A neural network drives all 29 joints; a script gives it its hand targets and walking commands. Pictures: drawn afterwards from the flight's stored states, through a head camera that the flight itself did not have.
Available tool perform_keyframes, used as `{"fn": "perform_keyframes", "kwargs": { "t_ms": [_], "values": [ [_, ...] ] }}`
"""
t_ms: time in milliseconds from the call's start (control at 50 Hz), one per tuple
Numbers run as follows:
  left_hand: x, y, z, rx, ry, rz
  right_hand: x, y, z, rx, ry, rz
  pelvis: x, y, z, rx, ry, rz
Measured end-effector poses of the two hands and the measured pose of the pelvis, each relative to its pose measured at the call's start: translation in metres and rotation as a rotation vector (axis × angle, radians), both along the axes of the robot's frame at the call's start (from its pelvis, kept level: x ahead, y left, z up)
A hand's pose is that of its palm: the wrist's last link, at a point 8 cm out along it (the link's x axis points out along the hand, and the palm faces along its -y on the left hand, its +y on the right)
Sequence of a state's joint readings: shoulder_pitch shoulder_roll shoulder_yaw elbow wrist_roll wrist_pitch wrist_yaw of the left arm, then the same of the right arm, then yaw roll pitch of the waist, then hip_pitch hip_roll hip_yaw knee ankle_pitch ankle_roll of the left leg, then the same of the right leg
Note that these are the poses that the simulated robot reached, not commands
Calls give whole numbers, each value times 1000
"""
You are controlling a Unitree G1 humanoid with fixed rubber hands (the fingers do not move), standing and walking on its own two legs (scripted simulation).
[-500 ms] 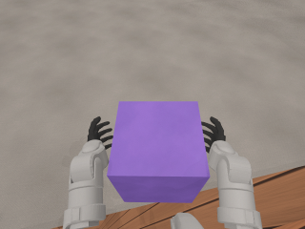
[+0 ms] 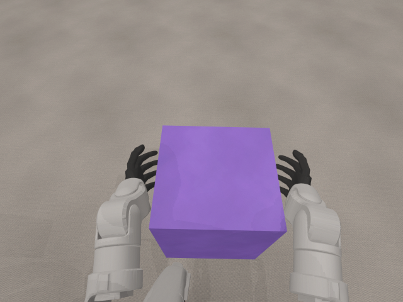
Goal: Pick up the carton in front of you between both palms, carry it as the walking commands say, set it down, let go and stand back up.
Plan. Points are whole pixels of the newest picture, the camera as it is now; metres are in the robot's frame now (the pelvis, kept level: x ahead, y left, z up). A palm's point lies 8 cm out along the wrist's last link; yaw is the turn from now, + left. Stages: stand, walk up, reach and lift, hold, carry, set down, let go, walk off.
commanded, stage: carry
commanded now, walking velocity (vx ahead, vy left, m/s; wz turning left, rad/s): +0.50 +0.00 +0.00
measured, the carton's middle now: (213, 199) +0.32 +0.03 -0.02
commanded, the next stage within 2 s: none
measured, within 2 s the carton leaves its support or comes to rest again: neither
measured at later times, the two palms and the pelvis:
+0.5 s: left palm (184, 91) +0.69 +0.16 -0.05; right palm (284, 102) +0.66 -0.15 -0.04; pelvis +0.37 +0.03 -0.09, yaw -1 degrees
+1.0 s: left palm (197, 25) +0.97 +0.15 +0.03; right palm (283, 29) +0.98 -0.16 +0.02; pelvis +0.70 -0.01 -0.06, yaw +1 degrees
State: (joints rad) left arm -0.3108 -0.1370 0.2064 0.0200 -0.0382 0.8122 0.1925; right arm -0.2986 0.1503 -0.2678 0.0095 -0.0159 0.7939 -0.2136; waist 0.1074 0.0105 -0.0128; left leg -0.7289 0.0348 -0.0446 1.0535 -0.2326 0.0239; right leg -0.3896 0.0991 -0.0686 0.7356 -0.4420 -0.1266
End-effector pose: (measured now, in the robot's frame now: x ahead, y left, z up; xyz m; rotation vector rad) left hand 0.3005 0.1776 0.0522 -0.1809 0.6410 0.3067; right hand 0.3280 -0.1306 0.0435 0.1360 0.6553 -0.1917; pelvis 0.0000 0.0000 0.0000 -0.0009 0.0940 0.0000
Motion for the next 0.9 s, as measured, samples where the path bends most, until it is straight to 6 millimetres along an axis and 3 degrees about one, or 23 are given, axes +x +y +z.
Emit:
{"fn": "perform_keyframes", "kwargs": {
  "t_ms": [80, 160, 220, 280, 380, 460, 560, 680, 720, 800, 900],
  "values": [
    [63, 2, -2, 17, -42, -13, 58, 1, -8, -6, -43, -16, 59, 7, -12, -8, 1, -16],
    [138, 8, -8, 35, -116, -37, 127, 5, -15, -27, -116, -33, 131, 17, -39, -25, -8, -28],
    [202, 11, -26, 48, -167, -69, 183, 6, -27, -59, -166, -55, 191, 25, -74, -33, -29, -35],
    [259, 8, -53, 68, -146, -106, 226, 4, -46, -71, -146, -72, 233, 30, -97, 1, -14, -21],
    [321, -7, -88, 23, -17, -129, 265, -8, -77, -12, -24, -121, 293, 36, -94, -4, 1, -19],
    [368, -16, -99, 5, 14, -137, 306, -16, -82, -3, 2, -136, 341, 33, -88, -10, 5, -21],
    [435, -20, -93, 25, -17, -120, 381, -21, -75, -6, -31, -112, 410, 21, -84, -12, 8, -17],
    [528, -29, -75, 56, -107, -81, 493, -31, -66, -22, -124, -55, 508, -3, -99, -4, -10, 8],
    [552, -31, -69, 71, -106, -64, 527, -34, -63, -40, -123, -29, 532, -9, -97, -12, -9, 16],
    [583, -28, -57, 54, -69, -25, 575, -29, -50, -20, -83, 6, 576, -19, -79, 14, 2, 31],
    [621, -27, -37, 30, -79, -26, 619, -24, -34, 1, -84, 32, 634, -22, -64, 43, 9, 30]
  ]
}}
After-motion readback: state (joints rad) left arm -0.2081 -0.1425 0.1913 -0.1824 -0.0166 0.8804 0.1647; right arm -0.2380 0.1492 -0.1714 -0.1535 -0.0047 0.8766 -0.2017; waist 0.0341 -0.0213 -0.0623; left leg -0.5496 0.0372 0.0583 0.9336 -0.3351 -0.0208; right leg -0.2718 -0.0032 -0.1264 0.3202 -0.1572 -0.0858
